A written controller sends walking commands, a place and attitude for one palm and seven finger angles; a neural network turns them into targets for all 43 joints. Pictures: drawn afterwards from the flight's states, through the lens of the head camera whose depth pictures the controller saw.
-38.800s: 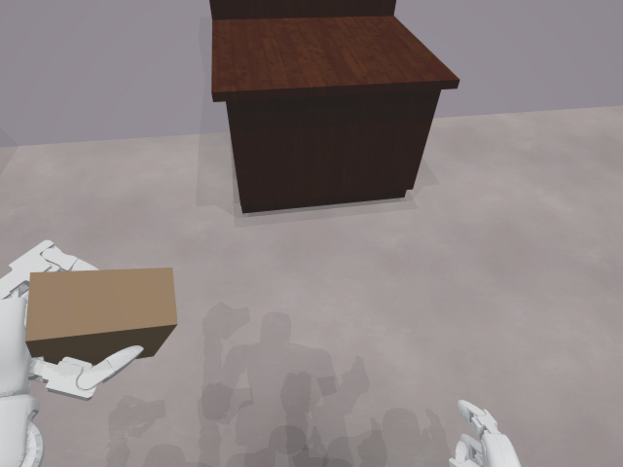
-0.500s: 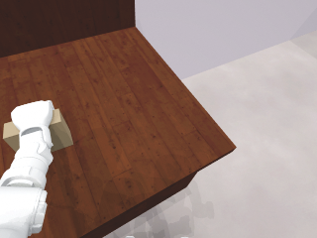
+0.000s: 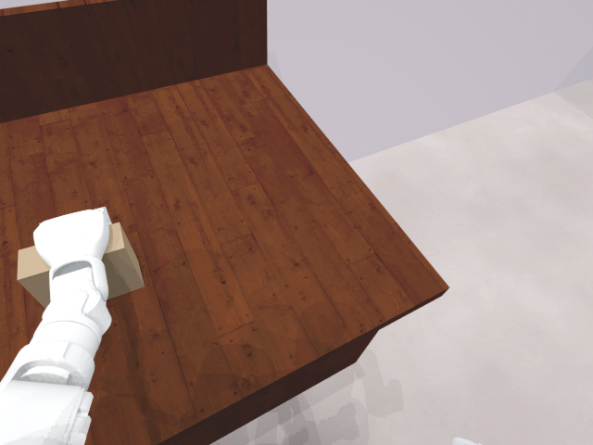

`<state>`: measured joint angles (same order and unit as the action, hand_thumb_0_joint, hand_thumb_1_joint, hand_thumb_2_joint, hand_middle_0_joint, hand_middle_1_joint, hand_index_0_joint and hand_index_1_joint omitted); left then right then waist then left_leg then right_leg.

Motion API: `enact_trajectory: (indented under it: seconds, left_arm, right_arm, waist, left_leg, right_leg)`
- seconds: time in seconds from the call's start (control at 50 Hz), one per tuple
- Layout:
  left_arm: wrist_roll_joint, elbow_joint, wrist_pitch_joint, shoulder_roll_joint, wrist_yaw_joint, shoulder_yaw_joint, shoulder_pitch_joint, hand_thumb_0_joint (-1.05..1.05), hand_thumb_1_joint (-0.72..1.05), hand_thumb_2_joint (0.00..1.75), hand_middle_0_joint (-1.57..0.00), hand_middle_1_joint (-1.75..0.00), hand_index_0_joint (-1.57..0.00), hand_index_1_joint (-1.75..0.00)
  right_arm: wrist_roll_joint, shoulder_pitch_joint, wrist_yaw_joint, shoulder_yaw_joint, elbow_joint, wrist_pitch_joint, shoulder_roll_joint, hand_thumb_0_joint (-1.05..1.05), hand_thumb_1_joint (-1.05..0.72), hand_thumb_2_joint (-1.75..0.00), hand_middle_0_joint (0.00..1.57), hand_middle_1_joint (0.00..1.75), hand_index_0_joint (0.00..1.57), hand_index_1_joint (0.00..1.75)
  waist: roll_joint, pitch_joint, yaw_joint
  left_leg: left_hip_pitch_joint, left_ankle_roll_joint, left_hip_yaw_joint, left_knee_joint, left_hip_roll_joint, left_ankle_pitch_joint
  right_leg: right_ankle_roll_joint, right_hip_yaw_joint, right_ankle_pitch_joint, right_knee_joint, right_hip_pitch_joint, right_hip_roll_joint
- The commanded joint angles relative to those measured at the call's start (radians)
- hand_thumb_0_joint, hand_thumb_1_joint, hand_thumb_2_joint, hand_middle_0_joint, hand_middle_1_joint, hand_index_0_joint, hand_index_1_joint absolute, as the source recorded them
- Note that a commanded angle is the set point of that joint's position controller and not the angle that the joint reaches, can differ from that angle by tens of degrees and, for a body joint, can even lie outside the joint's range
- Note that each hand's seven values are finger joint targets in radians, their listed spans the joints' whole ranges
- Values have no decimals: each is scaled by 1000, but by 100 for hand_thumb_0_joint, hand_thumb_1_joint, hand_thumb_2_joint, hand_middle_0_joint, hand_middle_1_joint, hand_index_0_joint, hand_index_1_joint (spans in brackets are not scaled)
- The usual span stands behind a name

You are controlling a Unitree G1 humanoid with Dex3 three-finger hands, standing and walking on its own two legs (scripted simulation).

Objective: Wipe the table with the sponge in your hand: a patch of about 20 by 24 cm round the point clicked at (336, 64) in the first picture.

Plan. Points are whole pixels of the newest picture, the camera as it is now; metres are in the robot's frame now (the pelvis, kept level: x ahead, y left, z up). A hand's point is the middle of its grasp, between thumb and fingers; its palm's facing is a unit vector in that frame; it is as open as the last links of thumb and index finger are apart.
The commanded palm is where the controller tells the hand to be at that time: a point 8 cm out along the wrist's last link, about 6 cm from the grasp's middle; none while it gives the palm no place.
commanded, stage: wipe back along the first lane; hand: left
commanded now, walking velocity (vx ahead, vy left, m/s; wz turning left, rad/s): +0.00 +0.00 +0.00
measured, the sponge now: (90, 276) +0.36 +0.34 -0.05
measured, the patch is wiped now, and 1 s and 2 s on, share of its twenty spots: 1.00 1.00 1.00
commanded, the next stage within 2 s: lift the sponge slowly off the table in 1.92 s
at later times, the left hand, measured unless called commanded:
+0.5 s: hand (89, 284) +0.33 +0.31 -0.02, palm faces -0.09 -0.03 -1.00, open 9.8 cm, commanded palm +0.29 +0.28 +0.02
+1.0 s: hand (93, 324) +0.27 +0.28 -0.02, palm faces -0.07 -0.04 -1.00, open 9.7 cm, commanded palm +0.23 +0.26 +0.01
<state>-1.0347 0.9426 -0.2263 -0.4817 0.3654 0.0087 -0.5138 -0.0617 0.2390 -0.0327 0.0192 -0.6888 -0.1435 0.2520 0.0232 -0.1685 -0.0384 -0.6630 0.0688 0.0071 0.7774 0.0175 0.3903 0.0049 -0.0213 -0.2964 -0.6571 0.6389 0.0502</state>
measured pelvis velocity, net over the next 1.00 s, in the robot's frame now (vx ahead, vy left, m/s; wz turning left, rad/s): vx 0.01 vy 0.00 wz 0.02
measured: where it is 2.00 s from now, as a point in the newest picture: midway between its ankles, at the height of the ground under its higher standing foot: outside the picture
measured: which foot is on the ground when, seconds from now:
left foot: down 0.00-1.00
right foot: down 0.00-1.00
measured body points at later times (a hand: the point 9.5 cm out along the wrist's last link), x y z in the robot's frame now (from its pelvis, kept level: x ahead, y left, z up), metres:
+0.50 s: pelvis +0.01 +0.00 +0.00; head +0.04 +0.01 +0.45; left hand +0.33 +0.31 +0.04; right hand +0.15 -0.25 -0.10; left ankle -0.02 +0.07 -0.71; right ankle +0.01 -0.13 -0.71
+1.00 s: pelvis +0.01 +0.00 +0.01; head +0.02 +0.00 +0.46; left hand +0.27 +0.28 +0.04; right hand +0.21 -0.23 -0.08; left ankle -0.02 +0.07 -0.71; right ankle +0.01 -0.13 -0.71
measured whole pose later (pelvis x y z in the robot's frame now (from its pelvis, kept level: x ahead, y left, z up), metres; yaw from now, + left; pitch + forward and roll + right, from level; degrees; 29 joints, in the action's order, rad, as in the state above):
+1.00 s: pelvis +0.01 +0.00 +0.01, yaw +1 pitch +9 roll -3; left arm -1.01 0.44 -0.38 -0.34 0.36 0.14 -0.06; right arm -0.07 0.12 -0.01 0.00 -0.63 -0.12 0.24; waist 0.04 -0.17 0.04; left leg -0.49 0.06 0.01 0.72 0.03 0.39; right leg 0.01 -0.02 -0.32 -0.63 0.48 0.04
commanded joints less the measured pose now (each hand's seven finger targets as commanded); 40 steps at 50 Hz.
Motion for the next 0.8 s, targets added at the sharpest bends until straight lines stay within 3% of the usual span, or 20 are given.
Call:
enact_trajectory:
  seconds: [0.0, 0.08, 0.16, 0.18, 0.22, 0.24, 0.26, 0.38, 0.42, 0.56, 0.58, 0.64, 0.68, 0.72, 0.78]
  left_arm:
    - [10, -62, -3, -75, -40, 13, -4, 0, 10, 130, -120, -160, -120, -160]
    - [44, -116, -12, -53, -30, 9, 24, 0, 10, 130, -120, -160, -120, -160]
    - [45, -134, -43, -46, -26, 22, 63, 0, 10, 130, -120, -160, -120, -160]
    - [56, -152, -42, -69, -24, -9, 54, 0, 10, 130, -120, -160, -120, -160]
    - [44, -148, -58, -82, -28, -4, 74, 0, 10, 130, -120, -160, -120, -160]
    - [46, -163, -62, -50, -35, 27, 75, 0, 10, 130, -120, -160, -120, -160]
    - [42, -163, -66, -60, -37, 19, 73, 0, 10, 130, -120, -160, -120, -160]
    - [46, -227, -63, -42, -51, 20, 111, 0, 10, 130, -120, -160, -120, -160]
    - [42, -246, -66, -4, -52, 50, 174, 0, 10, 130, -120, -160, -120, -160]
    - [67, -350, -88, 45, -46, 61, 324, 0, 10, 130, -120, -160, -120, -160]
    - [78, -369, -90, 25, -45, 30, 339, 0, 10, 130, -120, -160, -120, -160]
    - [86, -419, -112, 78, -44, 74, 404, 0, 10, 130, -120, -160, -120, -160]
    - [93, -448, -125, 40, -42, 31, 423, 0, 10, 130, -120, -160, -120, -160]
    - [82, -469, -141, 87, -42, 89, 412, 0, 10, 130, -120, -160, -120, -160]
    - [88, -505, -155, 91, -47, 86, 439, 0, 10, 130, -120, -160, -120, -160]
  right_arm:
    - [4, -3, 16, 62, 104, 33, 156, 0, -90, -90, 20, 30, 20, 30]
    - [-3, -35, 21, 55, 118, 35, 150, 0, -90, -90, 20, 30, 20, 30]
    - [-5, -49, 24, 52, 120, 34, 154, 0, -90, -90, 20, 30, 20, 30]
    - [-8, -61, 26, 52, 120, 38, 151, 0, -90, -90, 20, 30, 20, 30]
    - [-6, -57, 30, 48, 119, 34, 155, 0, -90, -90, 20, 30, 20, 30]
    - [-8, -67, 31, 43, 128, 35, 151, 0, -90, -90, 20, 30, 20, 30]
    - [-8, -70, 33, 45, 124, 34, 151, 0, -90, -90, 20, 30, 20, 30]
    - [-9, -97, 38, 41, 143, 42, 142, 0, -90, -90, 20, 30, 20, 30]
    - [-5, -94, 33, 43, 152, 42, 139, 0, -90, -90, 20, 30, 20, 30]
    - [-3, -131, 26, 46, 171, 50, 137, 0, -90, -90, 20, 30, 20, 30]
    - [-7, -142, 26, 46, 173, 53, 137, 0, -90, -90, 20, 30, 20, 30]
    - [-7, -156, 22, 44, 180, 56, 132, 0, -90, -90, 20, 30, 20, 30]
    - [-8, -179, 23, 41, 182, 58, 135, 0, -90, -90, 20, 30, 20, 30]
    - [-7, -182, 25, 41, 182, 59, 132, 0, -90, -90, 20, 30, 20, 30]
    - [-10, -211, 26, 35, 192, 64, 127, 0, -90, -90, 20, 30, 20, 30]
  waist:
    - [12, -245, 26]
    - [-24, -217, 25]
    - [-37, -181, 25]
    - [-35, -184, 33]
    - [-43, -172, 31]
    - [-31, -161, 29]
    - [-41, -153, 28]
    - [-7, -170, 41]
    - [1, -183, 46]
    - [-53, -188, 56]
    - [-66, -193, 63]
    - [-68, -170, 63]
    - [-58, -164, 76]
    - [-64, -138, 58]
    - [-36, -121, 75]
  left_leg:
    - [228, -35, 74, -96, -36, -426]
    - [197, -35, 75, -112, -34, -389]
    - [184, -31, 63, -125, -26, -333]
    - [188, -32, 68, -129, -28, -349]
    - [183, -33, 64, -134, -23, -322]
    - [182, -32, 62, -141, -20, -314]
    - [187, -31, 63, -142, -21, -304]
    - [217, -36, 69, -145, -21, -343]
    - [237, -39, 66, -136, -21, -369]
    - [245, -38, 59, -120, -20, -442]
    - [246, -39, 69, -124, -24, -468]
    - [258, -41, 65, -125, -23, -475]
    - [256, -43, 74, -135, -23, -484]
    - [268, -42, 69, -138, -22, -447]
    - [268, -43, 75, -153, -19, -425]
  right_leg:
    - [74, -18, 230, 41, -118, 21]
    - [73, -15, 229, 44, -137, 20]
    - [70, -12, 218, 60, -157, 17]
    - [73, -9, 227, 59, -167, 15]
    - [72, -11, 214, 64, -173, 16]
    - [72, -10, 209, 68, -174, 15]
    - [72, -9, 200, 72, -170, 14]
    - [78, -6, 220, 67, -184, 14]
    - [78, -14, 234, 62, -182, 17]
    - [72, 1, 364, 56, -237, 11]
    - [74, 5, 378, 53, -250, 8]
    - [69, -2, 392, 56, -252, 8]
    - [73, 5, 389, 56, -266, 7]
    - [68, -5, 358, 62, -245, 8]
    - [75, -2, 326, 69, -249, 8]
